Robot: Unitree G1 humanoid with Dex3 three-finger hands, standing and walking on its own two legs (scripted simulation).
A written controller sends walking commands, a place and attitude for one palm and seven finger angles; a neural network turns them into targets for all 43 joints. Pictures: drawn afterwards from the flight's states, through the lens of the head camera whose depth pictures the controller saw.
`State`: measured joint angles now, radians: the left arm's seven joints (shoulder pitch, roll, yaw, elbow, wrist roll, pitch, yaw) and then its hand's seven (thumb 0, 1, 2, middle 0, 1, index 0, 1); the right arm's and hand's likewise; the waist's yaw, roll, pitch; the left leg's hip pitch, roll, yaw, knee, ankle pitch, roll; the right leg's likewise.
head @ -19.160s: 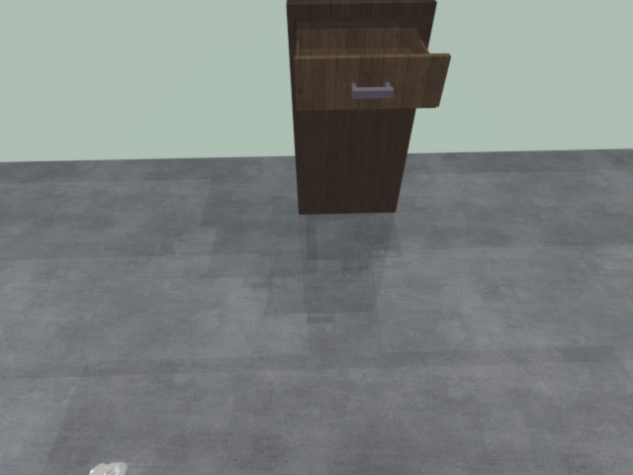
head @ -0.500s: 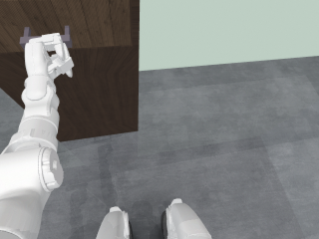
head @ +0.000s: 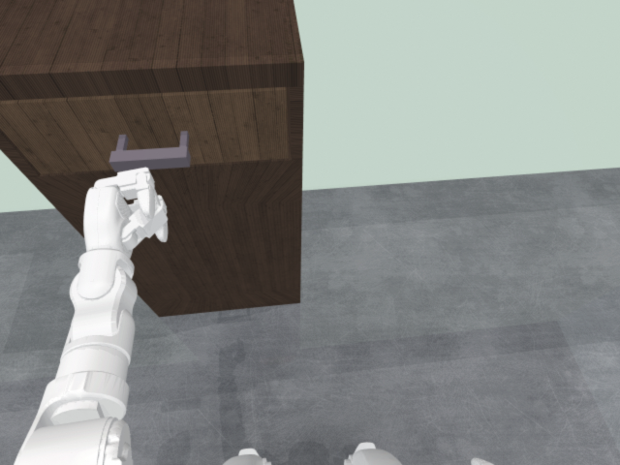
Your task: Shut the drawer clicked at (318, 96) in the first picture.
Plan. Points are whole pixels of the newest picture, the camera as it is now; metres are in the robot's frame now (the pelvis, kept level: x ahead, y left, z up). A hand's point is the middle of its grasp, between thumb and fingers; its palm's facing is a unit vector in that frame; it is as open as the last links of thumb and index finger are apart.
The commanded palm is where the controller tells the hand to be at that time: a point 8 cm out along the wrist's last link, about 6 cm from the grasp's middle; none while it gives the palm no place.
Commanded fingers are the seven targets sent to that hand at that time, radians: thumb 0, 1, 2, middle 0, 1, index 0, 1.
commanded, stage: draw the hand back to the body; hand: left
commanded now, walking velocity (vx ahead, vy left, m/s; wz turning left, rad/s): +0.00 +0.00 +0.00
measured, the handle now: (152, 149) +0.55 +0.23 +0.04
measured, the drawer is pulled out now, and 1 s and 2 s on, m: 0.00 0.00 0.00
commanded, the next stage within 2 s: step back with the hand held close in 1.16 s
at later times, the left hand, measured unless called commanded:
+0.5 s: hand (78, 295) +0.28 +0.21 +0.13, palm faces +0.26 -0.93 -0.26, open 3.3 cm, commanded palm +0.23 +0.26 +0.15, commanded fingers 0.00 0.90 0.90 -1.40 -1.60 -1.40 -1.60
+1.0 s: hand out of the picture +0.17 +0.24 +0.21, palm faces +0.42 -0.82 -0.39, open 3.3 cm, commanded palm +0.12 +0.28 +0.22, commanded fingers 0.00 0.90 0.90 -1.40 -1.60 -1.40 -1.60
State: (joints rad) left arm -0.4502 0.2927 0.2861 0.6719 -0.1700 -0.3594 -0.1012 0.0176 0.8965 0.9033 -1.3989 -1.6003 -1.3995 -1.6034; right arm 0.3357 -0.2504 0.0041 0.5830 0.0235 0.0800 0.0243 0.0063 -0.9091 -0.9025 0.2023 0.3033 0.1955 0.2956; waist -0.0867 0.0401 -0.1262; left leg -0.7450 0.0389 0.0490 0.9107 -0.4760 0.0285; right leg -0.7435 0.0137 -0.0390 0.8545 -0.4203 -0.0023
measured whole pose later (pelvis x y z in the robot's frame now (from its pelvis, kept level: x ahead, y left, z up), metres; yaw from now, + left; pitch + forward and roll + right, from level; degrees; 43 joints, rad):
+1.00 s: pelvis +0.00 -0.01 +0.05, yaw +2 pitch -4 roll -1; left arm 0.53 0.33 0.27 -0.45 -0.07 -0.09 0.11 0.02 0.89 0.90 -1.40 -1.60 -1.40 -1.60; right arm 0.21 -0.24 0.02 0.61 0.01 -0.09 -0.05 0.01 -0.91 -0.90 0.20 0.30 0.20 0.30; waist 0.06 0.09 0.00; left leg -0.09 0.01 0.05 0.44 -0.29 0.02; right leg -0.09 0.00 -0.04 0.42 -0.26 -0.01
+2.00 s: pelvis -0.08 +0.01 +0.04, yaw +1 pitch +0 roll -1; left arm 0.62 0.35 0.36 -0.59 -0.02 -0.24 0.15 0.01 0.89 0.90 -1.41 -1.60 -1.41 -1.60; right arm 0.20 -0.20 0.00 0.55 -0.01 -0.08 -0.06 0.01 -0.90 -0.90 0.21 0.30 0.20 0.30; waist 0.01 0.02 0.04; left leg -0.38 0.00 0.07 0.60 -0.24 0.06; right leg -0.37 -0.01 -0.02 0.53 -0.17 0.02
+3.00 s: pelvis -0.23 +0.01 +0.04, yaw -1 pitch +0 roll -3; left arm 0.68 0.48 0.44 -0.61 -0.09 -0.24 0.11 0.01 0.88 0.90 -1.41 -1.60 -1.41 -1.60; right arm 0.26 -0.20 -0.02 0.62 0.00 -0.08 -0.07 0.01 -0.91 -0.90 0.20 0.30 0.20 0.30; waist -0.07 0.01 -0.01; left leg -0.52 -0.01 -0.03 0.53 -0.15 -0.01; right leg -0.13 0.03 0.01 0.49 -0.37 -0.02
